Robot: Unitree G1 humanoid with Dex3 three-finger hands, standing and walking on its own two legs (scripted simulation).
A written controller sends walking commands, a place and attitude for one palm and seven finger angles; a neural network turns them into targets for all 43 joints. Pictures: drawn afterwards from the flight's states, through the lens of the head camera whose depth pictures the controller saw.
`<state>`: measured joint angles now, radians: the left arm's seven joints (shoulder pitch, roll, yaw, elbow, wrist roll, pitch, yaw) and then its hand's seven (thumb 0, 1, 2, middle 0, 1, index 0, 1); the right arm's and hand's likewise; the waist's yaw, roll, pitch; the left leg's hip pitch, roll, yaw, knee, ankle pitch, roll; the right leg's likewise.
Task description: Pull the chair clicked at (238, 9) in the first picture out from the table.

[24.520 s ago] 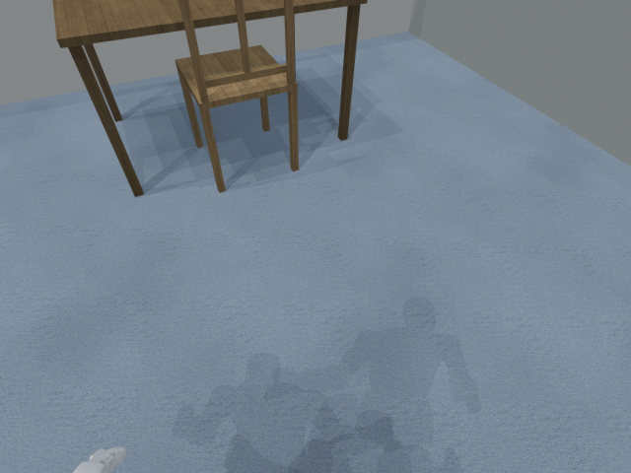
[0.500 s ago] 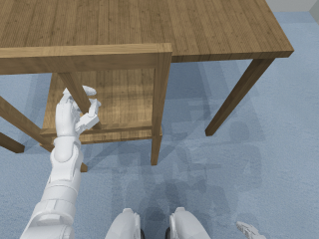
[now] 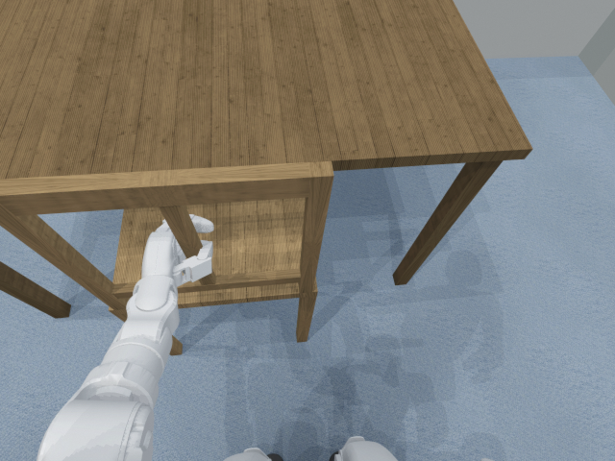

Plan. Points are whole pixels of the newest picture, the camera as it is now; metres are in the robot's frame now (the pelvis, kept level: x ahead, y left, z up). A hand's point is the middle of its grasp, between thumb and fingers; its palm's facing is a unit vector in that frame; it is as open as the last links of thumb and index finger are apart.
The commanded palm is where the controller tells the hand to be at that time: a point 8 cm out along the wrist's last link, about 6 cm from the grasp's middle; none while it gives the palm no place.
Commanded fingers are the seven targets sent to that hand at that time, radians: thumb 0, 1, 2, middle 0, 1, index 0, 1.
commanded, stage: step backward, pulling the chair out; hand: left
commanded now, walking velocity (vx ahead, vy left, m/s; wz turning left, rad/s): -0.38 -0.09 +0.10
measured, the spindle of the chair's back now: (192, 248) +0.42 +0.16 -0.07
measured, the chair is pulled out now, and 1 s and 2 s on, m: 0.02 0.20 0.41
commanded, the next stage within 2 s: none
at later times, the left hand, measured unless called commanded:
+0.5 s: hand (224, 296) +0.33 +0.11 -0.05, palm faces -0.01 -0.99 -0.15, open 5.4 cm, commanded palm +0.31 +0.16 -0.06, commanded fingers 0.00 0.90 0.90 -0.50 -1.45 -0.50 -1.45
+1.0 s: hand (239, 383) +0.22 +0.08 -0.05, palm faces +0.09 -0.98 -0.19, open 5.6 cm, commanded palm +0.20 +0.13 -0.06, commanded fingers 0.00 0.90 0.90 -0.50 -1.45 -0.50 -1.45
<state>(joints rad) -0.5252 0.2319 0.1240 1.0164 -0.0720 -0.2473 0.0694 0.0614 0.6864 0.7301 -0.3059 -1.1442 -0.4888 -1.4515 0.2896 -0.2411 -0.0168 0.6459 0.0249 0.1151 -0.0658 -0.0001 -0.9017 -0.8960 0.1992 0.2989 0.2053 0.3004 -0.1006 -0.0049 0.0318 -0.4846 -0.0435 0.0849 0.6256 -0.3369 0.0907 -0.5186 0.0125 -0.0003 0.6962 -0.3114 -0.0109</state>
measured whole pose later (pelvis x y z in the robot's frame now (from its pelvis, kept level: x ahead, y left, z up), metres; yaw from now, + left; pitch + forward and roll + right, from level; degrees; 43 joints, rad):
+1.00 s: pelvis -0.15 -0.07 +0.01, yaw -3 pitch +2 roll -1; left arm -0.49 0.20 0.17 1.04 -0.08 -0.25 0.08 0.04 0.63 0.76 -0.33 -1.10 -0.49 -1.45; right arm 0.19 -0.25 -0.02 0.80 0.04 -0.01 -0.07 0.00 -0.91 -0.90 0.20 0.30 0.21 0.30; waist -0.06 0.08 0.21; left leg -0.52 0.02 -0.07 0.81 -0.38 -0.03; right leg -0.31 0.03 0.00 0.54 -0.27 -0.01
